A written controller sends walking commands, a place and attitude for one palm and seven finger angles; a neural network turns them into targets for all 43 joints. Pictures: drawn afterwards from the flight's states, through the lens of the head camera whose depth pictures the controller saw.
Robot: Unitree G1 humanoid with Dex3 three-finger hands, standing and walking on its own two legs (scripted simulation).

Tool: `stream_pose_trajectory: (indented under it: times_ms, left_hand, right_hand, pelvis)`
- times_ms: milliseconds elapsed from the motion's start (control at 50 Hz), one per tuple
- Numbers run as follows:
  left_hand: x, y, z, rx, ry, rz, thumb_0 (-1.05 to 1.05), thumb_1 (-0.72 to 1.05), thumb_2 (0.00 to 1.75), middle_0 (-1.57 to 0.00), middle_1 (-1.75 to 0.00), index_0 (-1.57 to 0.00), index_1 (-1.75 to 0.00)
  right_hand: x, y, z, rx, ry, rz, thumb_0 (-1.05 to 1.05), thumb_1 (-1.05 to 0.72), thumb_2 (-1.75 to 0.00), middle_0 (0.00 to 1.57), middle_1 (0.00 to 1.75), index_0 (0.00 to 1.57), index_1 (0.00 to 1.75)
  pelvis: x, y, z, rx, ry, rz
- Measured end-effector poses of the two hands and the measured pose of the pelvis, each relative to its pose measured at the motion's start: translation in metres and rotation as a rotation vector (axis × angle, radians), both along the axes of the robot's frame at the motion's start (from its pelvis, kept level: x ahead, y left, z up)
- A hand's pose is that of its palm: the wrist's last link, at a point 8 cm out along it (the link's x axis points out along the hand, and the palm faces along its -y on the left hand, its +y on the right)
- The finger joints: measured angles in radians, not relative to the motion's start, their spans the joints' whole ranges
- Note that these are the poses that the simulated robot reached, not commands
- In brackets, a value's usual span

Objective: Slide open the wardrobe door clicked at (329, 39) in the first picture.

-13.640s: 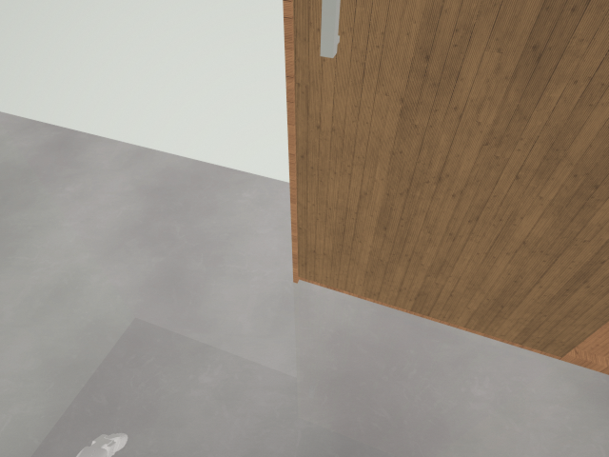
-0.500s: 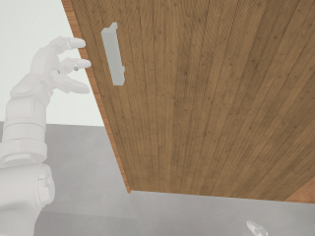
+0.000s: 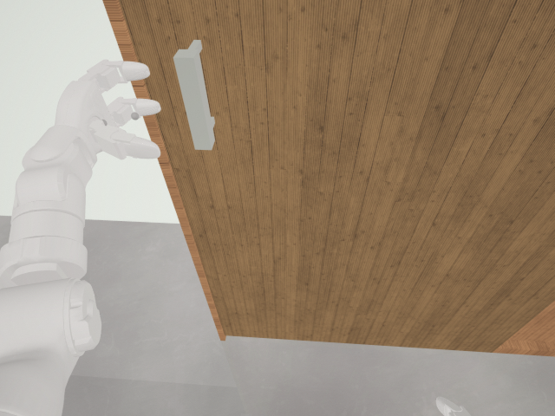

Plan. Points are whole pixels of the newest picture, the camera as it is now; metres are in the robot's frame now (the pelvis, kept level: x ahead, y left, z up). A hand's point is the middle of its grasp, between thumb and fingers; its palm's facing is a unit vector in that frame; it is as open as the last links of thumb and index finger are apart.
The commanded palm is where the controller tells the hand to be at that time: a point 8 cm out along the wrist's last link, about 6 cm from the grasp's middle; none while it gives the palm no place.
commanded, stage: move the hooked fingers beside the handle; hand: left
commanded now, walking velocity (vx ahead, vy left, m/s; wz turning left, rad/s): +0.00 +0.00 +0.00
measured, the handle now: (200, 96) +0.50 +0.13 +0.23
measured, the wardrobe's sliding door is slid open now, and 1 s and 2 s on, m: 0.00 0.00 0.00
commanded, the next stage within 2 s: feel for the door with the fingertips in 1.16 s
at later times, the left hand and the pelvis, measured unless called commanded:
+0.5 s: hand (140, 120) +0.45 +0.21 +0.23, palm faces +0.00 -1.00 -0.04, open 13.9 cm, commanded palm +0.42 +0.26 +0.24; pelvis +0.01 +0.00 +0.00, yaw -1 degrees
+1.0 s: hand (138, 113) +0.45 +0.20 +0.24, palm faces -0.02 -1.00 +0.00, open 13.9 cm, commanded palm +0.42 +0.26 +0.23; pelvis +0.00 +0.00 +0.00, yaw +0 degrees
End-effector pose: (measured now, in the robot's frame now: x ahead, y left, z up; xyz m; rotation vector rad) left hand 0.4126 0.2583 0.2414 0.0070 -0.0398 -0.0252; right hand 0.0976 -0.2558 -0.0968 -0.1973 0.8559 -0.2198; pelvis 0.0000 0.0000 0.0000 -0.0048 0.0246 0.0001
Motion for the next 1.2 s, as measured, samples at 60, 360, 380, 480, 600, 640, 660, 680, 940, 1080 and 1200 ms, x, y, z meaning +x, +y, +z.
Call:
stream_pose_trajectory:
  times_ms: [60,360,380,480,600,640,660,680,940,1080,1200]
  left_hand:
    - [0.005,0.004,-0.006,0.0,0.057,0.023,-0.02,-0.5,0.3,-0.3,-1.2,-0.3,-1.2]
    - [0.022,-0.01,-0.001,-0.012,0.03,-0.014,-0.02,-0.5,0.3,-0.3,-1.2,-0.3,-1.2]
    - [0.023,-0.008,-0.004,-0.006,0.046,-0.002,-0.02,-0.5,0.3,-0.3,-1.2,-0.3,-1.2]
    - [0.017,0.001,-0.014,0.032,0.037,0.026,-0.02,-0.49,0.3,-0.3,-1.2,-0.3,-1.2]
    - [0.004,0.004,-0.004,0.019,-0.033,-0.004,-0.02,-0.5,0.3,-0.3,-1.2,-0.3,-1.2]
    - [0.005,0.005,-0.002,0.013,-0.016,-0.006,-0.02,-0.5,0.3,-0.3,-1.2,-0.3,-1.2]
    - [0.005,0.005,-0.003,0.01,0.001,-0.003,-0.02,-0.5,0.3,-0.3,-1.2,-0.3,-1.2]
    - [0.006,0.006,-0.004,0.009,0.019,0.001,-0.02,-0.5,0.3,-0.3,-1.2,-0.3,-1.2]
    - [0.01,-0.004,-0.001,-0.001,-0.017,-0.022,-0.02,-0.5,0.3,-0.3,-1.2,-0.3,-1.2]
    - [0.014,0.007,-0.011,0.026,0.055,0.027,-0.02,-0.5,0.3,-0.3,-1.2,-0.3,-1.2]
    - [0.006,0.005,-0.005,0.01,-0.026,-0.01,-0.02,-0.5,0.3,-0.3,-1.2,-0.3,-1.2]
  right_hand:
    - [0.002,-0.002,0.001,-0.004,-0.01,-0.003,0.01,-0.9,-0.9,0.2,0.3,0.2,0.3]
    - [-0.012,-0.008,-0.003,-0.004,0.027,-0.031,0.01,-0.9,-0.9,0.2,0.3,0.2,0.3]
    - [-0.013,-0.008,-0.004,0.0,0.029,-0.036,0.01,-0.9,-0.9,0.2,0.3,0.2,0.3]
    - [-0.017,-0.007,-0.006,0.01,0.044,-0.047,0.01,-0.9,-0.9,0.2,0.3,0.2,0.3]
    - [-0.009,-0.005,-0.002,-0.001,0.04,-0.023,0.01,-0.9,-0.9,0.2,0.3,0.2,0.3]
    - [-0.003,-0.005,-0.001,-0.005,0.027,-0.011,0.01,-0.9,-0.9,0.2,0.3,0.2,0.3]
    - [0.0,-0.004,0.0,-0.006,0.019,-0.006,0.01,-0.9,-0.9,0.2,0.3,0.2,0.3]
    - [0.004,-0.004,0.001,-0.006,0.011,-0.003,0.01,-0.9,-0.9,0.2,0.3,0.2,0.3]
    - [0.018,0.006,0.005,-0.001,-0.034,0.018,0.01,-0.9,-0.9,0.2,0.3,0.2,0.3]
    - [0.005,0.006,0.0,0.01,0.001,-0.006,0.01,-0.9,-0.9,0.2,0.3,0.2,0.3]
    - [-0.006,0.005,-0.003,0.002,0.036,-0.012,0.01,-0.9,-0.9,0.2,0.3,0.2,0.3]
  pelvis:
    - [-0.002,-0.001,0.0,0.0,0.01,0.002]
    - [0.002,-0.002,-0.001,0.001,0.027,-0.007]
    - [0.003,-0.002,-0.001,0.001,0.029,-0.01]
    - [0.005,-0.002,0.0,0.002,0.028,-0.02]
    - [0.006,-0.003,0.0,-0.002,0.01,-0.008]
    - [0.005,-0.002,0.0,-0.003,0.011,-0.003]
    - [0.005,-0.002,0.0,-0.003,0.013,-0.001]
    - [0.004,-0.001,-0.001,-0.003,0.015,0.001]
    - [0.003,0.002,-0.001,-0.003,0.015,0.001]
    - [0.002,0.004,-0.001,-0.002,0.025,-0.004]
    - [0.004,0.004,-0.001,-0.003,0.015,-0.008]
